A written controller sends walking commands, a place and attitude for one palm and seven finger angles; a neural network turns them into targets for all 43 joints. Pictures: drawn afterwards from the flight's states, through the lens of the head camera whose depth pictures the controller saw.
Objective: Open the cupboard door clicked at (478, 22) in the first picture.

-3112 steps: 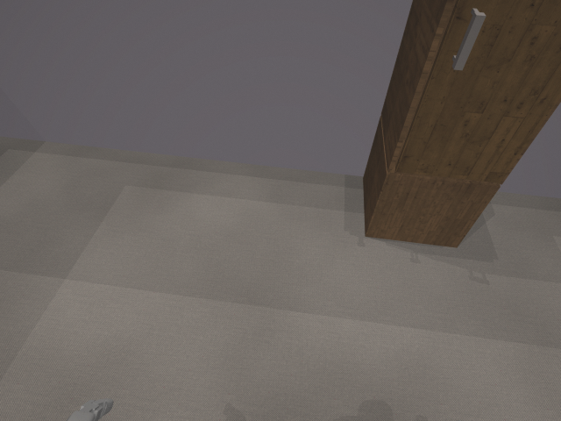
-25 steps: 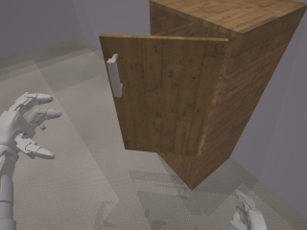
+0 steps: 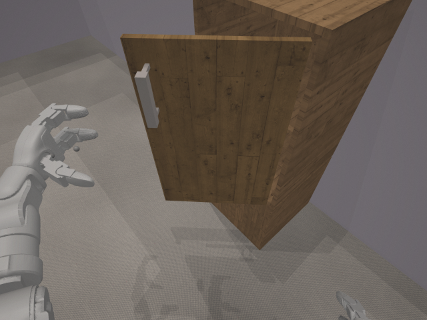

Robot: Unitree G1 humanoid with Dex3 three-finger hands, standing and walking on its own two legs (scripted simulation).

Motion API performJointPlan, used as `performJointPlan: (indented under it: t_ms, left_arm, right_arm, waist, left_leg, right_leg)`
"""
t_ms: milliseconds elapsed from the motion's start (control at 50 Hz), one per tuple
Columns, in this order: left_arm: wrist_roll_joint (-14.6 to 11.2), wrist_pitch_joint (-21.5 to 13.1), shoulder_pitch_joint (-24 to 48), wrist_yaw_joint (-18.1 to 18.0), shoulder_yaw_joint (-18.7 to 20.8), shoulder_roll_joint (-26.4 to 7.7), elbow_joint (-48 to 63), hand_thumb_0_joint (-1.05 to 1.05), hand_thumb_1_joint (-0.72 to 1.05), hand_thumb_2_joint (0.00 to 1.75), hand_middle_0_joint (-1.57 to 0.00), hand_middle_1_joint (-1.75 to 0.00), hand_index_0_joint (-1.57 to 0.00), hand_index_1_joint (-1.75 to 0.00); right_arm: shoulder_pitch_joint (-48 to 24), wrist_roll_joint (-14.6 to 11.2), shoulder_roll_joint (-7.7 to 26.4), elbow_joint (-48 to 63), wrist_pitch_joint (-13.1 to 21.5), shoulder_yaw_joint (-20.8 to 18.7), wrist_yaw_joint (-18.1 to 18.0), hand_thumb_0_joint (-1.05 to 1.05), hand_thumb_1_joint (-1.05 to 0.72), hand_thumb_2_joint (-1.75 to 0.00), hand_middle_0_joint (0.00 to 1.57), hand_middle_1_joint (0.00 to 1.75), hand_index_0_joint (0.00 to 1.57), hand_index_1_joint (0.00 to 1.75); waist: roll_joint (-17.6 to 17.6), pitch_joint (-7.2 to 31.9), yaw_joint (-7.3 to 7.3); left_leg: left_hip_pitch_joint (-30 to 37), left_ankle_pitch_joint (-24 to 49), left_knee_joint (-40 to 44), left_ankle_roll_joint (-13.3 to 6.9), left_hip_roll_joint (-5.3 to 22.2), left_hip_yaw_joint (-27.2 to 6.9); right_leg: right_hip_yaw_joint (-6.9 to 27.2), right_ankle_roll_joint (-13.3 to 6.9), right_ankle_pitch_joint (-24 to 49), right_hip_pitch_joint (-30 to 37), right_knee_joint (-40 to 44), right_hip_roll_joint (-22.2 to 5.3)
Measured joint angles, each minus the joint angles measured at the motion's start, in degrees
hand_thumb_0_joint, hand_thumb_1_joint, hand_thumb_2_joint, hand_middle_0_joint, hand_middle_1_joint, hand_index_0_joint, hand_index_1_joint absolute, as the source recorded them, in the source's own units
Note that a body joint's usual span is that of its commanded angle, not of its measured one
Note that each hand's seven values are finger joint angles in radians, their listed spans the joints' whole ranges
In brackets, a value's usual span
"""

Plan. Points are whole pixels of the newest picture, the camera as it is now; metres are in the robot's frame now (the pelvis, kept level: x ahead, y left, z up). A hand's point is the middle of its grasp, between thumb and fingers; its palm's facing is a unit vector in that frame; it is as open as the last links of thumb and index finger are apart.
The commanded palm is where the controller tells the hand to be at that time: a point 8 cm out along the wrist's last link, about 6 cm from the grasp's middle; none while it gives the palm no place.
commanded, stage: move the hooked fingers beside the handle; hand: left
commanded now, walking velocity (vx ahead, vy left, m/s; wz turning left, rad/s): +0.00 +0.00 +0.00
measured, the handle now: (149, 96) +0.54 +0.16 +0.14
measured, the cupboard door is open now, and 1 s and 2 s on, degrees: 45 45 45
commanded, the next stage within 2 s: slide the fingers in behind the handle in 1.80 s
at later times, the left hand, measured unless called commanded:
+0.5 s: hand (91, 128) +0.42 +0.24 +0.15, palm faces -0.01 -1.00 +0.00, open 14.0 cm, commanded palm +0.40 +0.29 +0.15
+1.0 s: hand (119, 106) +0.49 +0.21 +0.15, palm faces +0.00 -1.00 +0.00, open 14.0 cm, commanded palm +0.46 +0.27 +0.14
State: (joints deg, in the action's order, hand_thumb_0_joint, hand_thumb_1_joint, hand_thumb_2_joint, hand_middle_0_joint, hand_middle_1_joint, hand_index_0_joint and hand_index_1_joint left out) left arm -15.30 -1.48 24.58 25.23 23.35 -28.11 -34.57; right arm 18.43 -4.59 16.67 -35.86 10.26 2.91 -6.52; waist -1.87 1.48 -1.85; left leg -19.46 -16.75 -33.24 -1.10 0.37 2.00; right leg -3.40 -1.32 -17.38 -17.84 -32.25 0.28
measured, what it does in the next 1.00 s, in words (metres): stands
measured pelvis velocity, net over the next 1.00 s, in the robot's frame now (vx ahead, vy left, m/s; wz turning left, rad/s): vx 0.00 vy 0.00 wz -0.01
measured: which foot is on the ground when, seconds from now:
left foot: down 0.00-1.00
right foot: down 0.00-1.00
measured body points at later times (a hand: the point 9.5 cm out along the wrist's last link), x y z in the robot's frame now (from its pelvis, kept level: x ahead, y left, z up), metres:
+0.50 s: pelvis +0.01 +0.02 +0.00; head +0.03 +0.02 +0.45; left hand +0.42 +0.30 +0.15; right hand +0.11 -0.24 -0.10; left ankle +0.00 +0.11 -0.73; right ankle -0.01 -0.10 -0.73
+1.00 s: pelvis +0.00 +0.00 -0.01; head +0.07 +0.00 +0.44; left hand +0.48 +0.26 +0.15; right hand +0.02 -0.28 -0.12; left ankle +0.00 +0.11 -0.73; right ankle -0.01 -0.10 -0.73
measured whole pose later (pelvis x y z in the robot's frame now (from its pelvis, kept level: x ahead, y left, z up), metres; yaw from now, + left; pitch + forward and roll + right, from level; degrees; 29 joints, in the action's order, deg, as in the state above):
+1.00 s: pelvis +0.00 +0.00 -0.01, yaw -1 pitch +9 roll -1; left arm -8.5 -11.4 51.4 18.9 22.7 -32.0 -65.4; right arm 22.9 -2.7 17.1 -39.9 3.0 2.1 -4.3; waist -1.1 2.4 -7.6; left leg -27.7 -17.8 -36.2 -1.2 0.8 2.5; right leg -2.8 -1.2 -18.0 -26.3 -34.9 0.6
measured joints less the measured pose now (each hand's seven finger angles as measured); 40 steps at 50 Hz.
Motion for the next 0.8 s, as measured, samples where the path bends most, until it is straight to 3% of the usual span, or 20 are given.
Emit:
performJointPlan:
  t_ms: [240,460,640,800]
  left_arm:
    - [1.33,-0.81,4.04,-2.07,-0.88,0.64,-3.66,-0.02,-0.50,0.30,-0.30,-1.20,-0.30,-1.20]
    - [2.27,-2.51,9.56,-3.71,-3.34,1.56,-8.11,-0.02,-0.50,0.30,-0.29,-1.20,-0.30,-1.20]
    - [3.72,-4.38,15.03,-5.68,-4.18,1.75,-14.53,-0.02,-0.50,0.30,-0.30,-1.20,-0.30,-1.20]
    - [5.57,-7.53,20.52,-6.88,-3.35,-0.23,-22.25,-0.02,-0.50,0.30,-0.30,-1.20,-0.30,-1.20]
  right_arm:
    - [0.19,0.51,-0.76,-0.54,-1.34,-0.11,0.75,0.01,-0.91,-0.90,0.20,0.30,0.20,0.30]
    - [-0.01,0.82,-0.75,-1.19,-2.70,-0.25,1.18,0.01,-0.91,-0.90,0.20,0.30,0.20,0.30]
    - [0.36,1.26,-0.70,-1.88,-4.26,-0.27,1.79,0.01,-0.91,-0.90,0.20,0.30,0.20,0.30]
    - [2.06,1.56,-0.47,-2.69,-5.57,-0.43,2.11,0.01,-0.91,-0.90,0.20,0.30,0.20,0.30]
  waist:
    - [0.54,1.00,-0.78]
    - [0.68,0.90,-0.63]
    - [0.63,0.95,-1.78]
    - [0.87,0.56,-3.40]
  left_leg:
    - [-0.52,-0.38,0.29,-0.75,-0.51,0.57]
    - [-1.76,-0.57,-0.40,-1.13,-1.06,0.08]
    - [-3.22,-0.58,-0.94,-1.06,-1.04,0.21]
    - [-5.30,-0.69,-1.87,-0.65,-0.55,0.28]
  right_leg:
    - [0.60,0.79,0.04,-0.48,0.67,-0.48]
    - [0.09,1.21,-0.19,-1.29,0.33,-1.03]
    - [0.23,1.15,-0.32,-2.96,-0.54,-1.05]
    - [0.32,0.70,-0.50,-5.25,-1.72,-0.61]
